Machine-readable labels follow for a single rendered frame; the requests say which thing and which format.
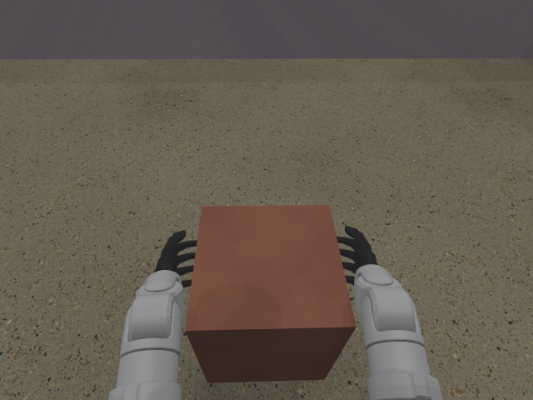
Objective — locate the right robot hand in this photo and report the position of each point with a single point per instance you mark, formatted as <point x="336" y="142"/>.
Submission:
<point x="362" y="255"/>

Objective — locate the left robot hand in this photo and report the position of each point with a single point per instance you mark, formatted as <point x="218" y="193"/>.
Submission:
<point x="169" y="259"/>

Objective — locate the carton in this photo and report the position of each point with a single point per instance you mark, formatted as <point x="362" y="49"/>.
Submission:
<point x="269" y="299"/>

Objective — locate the right robot forearm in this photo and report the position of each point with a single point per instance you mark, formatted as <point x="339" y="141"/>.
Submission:
<point x="394" y="343"/>

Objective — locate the left robot forearm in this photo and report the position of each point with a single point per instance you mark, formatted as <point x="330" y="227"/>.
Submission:
<point x="151" y="341"/>

